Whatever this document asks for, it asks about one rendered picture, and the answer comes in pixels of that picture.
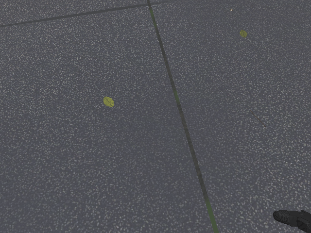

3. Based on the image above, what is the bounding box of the robot right hand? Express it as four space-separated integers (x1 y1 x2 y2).
273 210 311 233

